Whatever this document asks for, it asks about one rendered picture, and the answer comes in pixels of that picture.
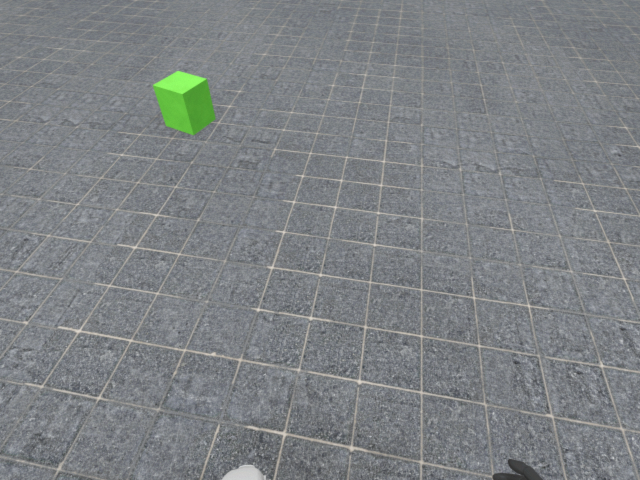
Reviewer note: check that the carton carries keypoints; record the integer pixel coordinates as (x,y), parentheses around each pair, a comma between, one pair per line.
(185,102)

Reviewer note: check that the robot right hand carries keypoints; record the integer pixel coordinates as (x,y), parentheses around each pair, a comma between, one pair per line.
(521,468)

